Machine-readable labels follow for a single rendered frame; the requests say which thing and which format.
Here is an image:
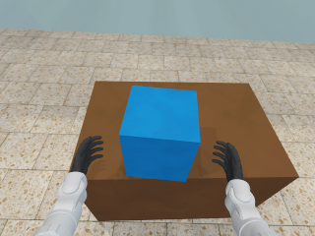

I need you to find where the carton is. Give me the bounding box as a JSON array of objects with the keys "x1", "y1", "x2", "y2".
[{"x1": 119, "y1": 86, "x2": 201, "y2": 182}]

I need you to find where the pedestal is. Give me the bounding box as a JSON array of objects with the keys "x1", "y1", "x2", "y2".
[{"x1": 68, "y1": 81, "x2": 299, "y2": 221}]

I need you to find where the robot right hand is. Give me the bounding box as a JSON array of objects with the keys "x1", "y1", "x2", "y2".
[{"x1": 212, "y1": 141, "x2": 244, "y2": 183}]

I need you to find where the left robot forearm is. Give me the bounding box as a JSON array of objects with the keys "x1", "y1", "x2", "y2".
[{"x1": 32, "y1": 171, "x2": 88, "y2": 236}]

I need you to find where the right robot forearm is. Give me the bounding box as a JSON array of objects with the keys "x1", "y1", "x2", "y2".
[{"x1": 224, "y1": 179, "x2": 279, "y2": 236}]

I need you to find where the robot left hand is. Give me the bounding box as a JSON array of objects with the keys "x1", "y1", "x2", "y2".
[{"x1": 70, "y1": 136, "x2": 103, "y2": 176}]

